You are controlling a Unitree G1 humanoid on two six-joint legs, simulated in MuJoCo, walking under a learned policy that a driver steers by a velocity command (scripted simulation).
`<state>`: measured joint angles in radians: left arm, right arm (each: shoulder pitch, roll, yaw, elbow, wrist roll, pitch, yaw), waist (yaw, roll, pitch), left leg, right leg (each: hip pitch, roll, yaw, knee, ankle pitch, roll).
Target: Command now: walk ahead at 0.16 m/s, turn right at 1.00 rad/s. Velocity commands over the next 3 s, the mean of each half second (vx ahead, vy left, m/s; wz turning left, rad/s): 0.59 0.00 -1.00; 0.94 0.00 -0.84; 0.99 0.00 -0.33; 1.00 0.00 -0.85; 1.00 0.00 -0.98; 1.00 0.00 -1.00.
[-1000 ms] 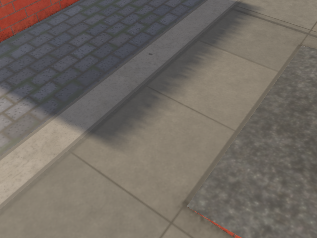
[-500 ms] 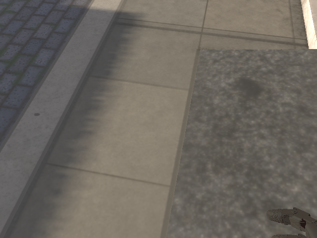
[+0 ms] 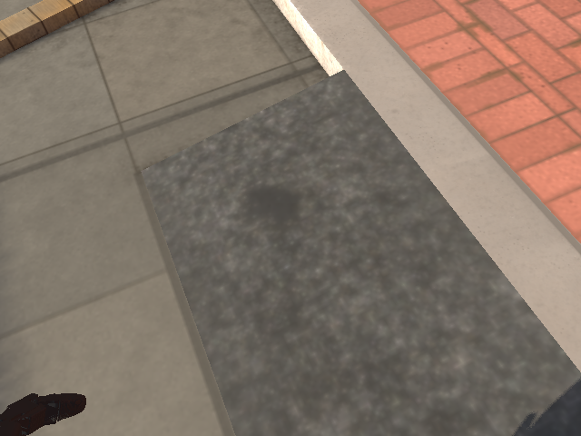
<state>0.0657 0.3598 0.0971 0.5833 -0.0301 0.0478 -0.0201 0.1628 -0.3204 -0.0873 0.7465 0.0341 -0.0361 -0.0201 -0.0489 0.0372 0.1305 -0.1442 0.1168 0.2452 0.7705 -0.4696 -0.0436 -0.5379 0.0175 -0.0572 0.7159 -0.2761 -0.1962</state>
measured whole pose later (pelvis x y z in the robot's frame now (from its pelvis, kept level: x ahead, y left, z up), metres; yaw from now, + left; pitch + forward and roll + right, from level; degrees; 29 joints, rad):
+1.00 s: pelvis +0.47 -0.20 +0.04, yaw -54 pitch +3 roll -2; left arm 0.32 0.27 0.04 0.73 0.03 -0.03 0.02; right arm 0.26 -0.21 -0.01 0.66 -0.05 -0.05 0.02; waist -0.05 0.00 -0.02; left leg -0.67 0.12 -0.05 1.61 -0.40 -0.01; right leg -0.31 0.20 -0.04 0.71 -0.60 -0.22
